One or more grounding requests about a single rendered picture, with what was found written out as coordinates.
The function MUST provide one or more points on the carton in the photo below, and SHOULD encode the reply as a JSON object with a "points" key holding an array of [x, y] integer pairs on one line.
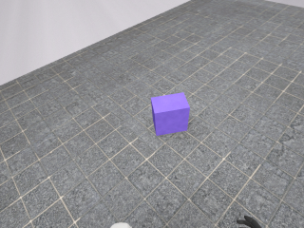
{"points": [[170, 113]]}

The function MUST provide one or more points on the robot right hand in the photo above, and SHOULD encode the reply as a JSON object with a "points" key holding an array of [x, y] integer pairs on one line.
{"points": [[248, 221]]}

